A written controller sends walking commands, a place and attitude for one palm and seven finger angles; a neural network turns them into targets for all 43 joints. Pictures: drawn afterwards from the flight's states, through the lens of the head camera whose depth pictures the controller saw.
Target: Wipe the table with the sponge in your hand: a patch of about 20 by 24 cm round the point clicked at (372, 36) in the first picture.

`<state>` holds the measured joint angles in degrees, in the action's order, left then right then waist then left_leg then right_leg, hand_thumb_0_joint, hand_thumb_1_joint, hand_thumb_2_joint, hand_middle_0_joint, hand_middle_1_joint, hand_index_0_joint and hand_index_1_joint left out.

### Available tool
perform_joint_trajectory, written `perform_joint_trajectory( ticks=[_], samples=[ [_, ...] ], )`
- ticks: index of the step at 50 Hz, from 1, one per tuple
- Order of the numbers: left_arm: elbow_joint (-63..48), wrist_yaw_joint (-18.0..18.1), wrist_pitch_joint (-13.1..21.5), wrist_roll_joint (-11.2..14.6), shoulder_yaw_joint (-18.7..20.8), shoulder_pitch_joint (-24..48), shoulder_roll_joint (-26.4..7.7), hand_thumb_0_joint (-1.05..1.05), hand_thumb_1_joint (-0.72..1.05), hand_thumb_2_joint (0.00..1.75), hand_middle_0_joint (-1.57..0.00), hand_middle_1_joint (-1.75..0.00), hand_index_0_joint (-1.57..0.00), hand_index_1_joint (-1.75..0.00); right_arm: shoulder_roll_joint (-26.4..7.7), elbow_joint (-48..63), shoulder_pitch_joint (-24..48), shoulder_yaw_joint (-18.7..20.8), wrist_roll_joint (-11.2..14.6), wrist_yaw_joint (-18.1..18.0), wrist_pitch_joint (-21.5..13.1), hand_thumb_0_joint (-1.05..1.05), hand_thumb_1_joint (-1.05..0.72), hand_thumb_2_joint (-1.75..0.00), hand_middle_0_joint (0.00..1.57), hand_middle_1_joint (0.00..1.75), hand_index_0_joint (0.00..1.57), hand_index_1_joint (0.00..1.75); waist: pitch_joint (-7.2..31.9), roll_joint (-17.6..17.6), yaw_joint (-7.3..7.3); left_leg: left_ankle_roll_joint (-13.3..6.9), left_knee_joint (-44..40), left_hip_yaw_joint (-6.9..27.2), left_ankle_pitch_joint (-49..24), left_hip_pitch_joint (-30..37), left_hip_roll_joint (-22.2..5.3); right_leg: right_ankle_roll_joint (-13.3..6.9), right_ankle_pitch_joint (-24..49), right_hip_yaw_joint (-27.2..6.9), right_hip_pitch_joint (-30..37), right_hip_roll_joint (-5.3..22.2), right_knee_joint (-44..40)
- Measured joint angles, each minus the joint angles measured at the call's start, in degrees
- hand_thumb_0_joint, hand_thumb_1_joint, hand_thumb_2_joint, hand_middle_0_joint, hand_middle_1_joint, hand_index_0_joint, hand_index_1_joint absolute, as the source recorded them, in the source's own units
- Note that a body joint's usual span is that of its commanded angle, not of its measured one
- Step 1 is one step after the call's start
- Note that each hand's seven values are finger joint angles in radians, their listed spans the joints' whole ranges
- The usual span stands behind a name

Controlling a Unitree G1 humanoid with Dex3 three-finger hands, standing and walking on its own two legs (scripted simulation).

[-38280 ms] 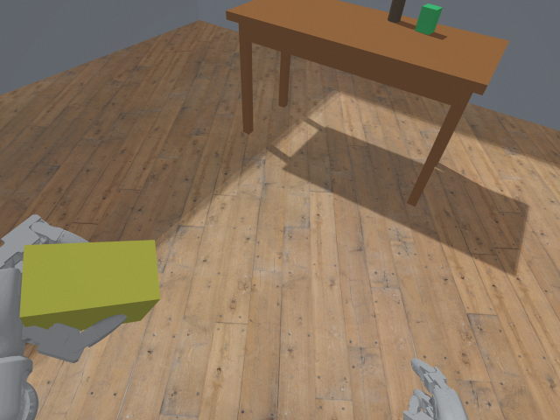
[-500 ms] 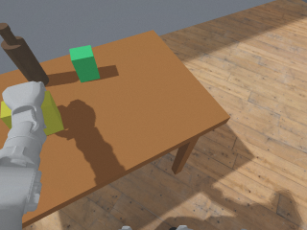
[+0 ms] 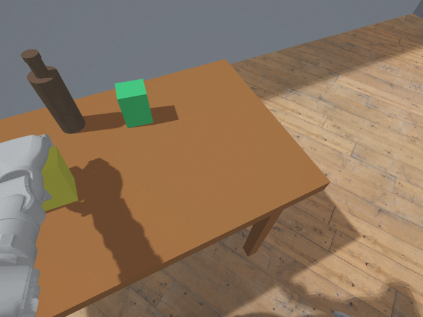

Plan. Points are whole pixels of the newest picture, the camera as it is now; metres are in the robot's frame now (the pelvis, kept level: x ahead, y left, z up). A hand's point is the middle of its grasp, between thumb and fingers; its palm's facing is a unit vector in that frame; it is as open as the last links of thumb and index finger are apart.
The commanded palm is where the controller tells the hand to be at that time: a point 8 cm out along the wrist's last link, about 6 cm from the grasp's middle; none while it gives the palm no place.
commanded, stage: slide back across to the first lane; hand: left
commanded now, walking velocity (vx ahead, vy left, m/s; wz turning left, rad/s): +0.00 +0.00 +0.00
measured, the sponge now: (41, 188) +0.36 +0.38 -0.02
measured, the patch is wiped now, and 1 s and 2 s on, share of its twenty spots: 1.00 1.00 1.00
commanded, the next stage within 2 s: wipe back along the first lane in 0.06 s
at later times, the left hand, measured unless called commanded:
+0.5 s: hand (27, 187) +0.34 +0.38 +0.02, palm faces -0.10 -0.01 -1.00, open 10.1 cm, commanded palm +0.30 +0.35 +0.05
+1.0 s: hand (31, 208) +0.29 +0.35 +0.02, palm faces -0.07 -0.02 -1.00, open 10.1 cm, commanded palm +0.26 +0.33 +0.05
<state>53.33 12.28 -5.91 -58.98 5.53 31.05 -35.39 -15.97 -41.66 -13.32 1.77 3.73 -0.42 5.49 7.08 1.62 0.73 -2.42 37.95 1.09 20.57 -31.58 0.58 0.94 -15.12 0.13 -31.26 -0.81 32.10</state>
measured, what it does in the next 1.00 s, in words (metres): stands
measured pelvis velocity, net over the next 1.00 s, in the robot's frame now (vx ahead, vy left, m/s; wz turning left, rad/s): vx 0.00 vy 0.00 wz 0.02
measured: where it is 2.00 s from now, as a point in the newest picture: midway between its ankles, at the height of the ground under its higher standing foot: outside the picture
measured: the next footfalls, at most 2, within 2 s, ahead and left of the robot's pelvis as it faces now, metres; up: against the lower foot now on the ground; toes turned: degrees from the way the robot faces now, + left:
none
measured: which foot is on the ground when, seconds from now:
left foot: down 0.00-1.00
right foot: down 0.00-1.00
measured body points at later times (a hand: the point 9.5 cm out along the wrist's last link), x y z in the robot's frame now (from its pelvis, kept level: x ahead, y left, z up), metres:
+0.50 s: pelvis +0.00 +0.01 +0.00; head +0.06 +0.01 +0.45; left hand +0.34 +0.37 +0.07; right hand +0.12 -0.25 -0.12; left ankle -0.03 +0.09 -0.72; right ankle +0.00 -0.14 -0.72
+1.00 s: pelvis +0.00 +0.00 +0.00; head +0.04 -0.01 +0.45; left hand +0.29 +0.35 +0.07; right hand +0.17 -0.25 -0.11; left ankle -0.03 +0.09 -0.72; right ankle +0.00 -0.14 -0.72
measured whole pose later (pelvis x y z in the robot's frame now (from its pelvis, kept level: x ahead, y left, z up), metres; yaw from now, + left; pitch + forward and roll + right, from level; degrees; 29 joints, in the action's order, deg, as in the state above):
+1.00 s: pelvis +0.00 +0.00 +0.00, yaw +1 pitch +11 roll -2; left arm 29.5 13.4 -11.4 -55.3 2.7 10.3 -29.2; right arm -15.8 -38.7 -9.7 1.5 3.7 -1.1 5.4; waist 7.4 3.3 -2.8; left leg -2.3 37.5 1.7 21.1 -27.1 1.1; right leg 0.8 -16.4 0.7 -27.0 -0.3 32.6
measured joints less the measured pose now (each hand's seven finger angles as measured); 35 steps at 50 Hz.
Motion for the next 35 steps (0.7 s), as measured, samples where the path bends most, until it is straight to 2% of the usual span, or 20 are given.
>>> perform_joint_trajectory(
  ticks=[10,21,28,35],
  samples=[
    [-3.07,-0.92,3.28,-0.41,1.70,-2.64,-1.16,0.00,-0.51,1.08,-0.72,-1.34,-0.73,-1.36,-0.02,1.14,1.67,0.23,-0.45,0.00,0.44,0.01,-0.91,-0.90,0.20,0.30,0.20,0.30,-0.26,-0.14,-0.86,-0.16,0.25,0.37,0.33,0.04,0.20,0.04,-0.20,0.37,0.42,0.18,-0.27],
    [-10.11,1.02,0.22,1.88,-0.16,-8.69,1.37,-0.01,-0.50,1.08,-0.71,-1.35,-0.72,-1.37,0.48,0.71,0.86,0.61,-0.32,0.27,1.10,0.01,-0.91,-0.90,0.20,0.30,0.20,0.30,0.17,0.81,-1.72,-0.41,0.42,0.42,0.50,0.72,0.47,0.28,-0.36,0.43,1.24,0.44,-0.27],
    [-12.27,1.00,-2.34,2.13,-1.66,-10.28,2.92,-0.01,-0.50,1.08,-0.70,-1.35,-0.72,-1.37,0.71,1.00,1.36,-0.01,-0.13,0.02,1.05,0.01,-0.91,-0.90,0.20,0.30,0.20,0.30,0.02,1.09,-1.92,-0.39,0.31,0.48,0.30,1.61,0.69,0.03,-0.49,0.49,1.96,0.65,0.09],
    [-14.60,0.91,-3.27,2.63,-2.11,-12.75,3.87,-0.01,-0.49,1.08,-0.70,-1.36,-0.71,-1.38,0.65,1.90,2.03,-0.50,-0.05,-0.34,0.86,0.01,-0.91,-0.90,0.20,0.30,0.20,0.30,0.29,1.13,-2.24,-0.30,0.18,0.35,0.29,2.37,0.70,0.10,-0.69,0.36,2.44,0.68,0.50]
  ],
)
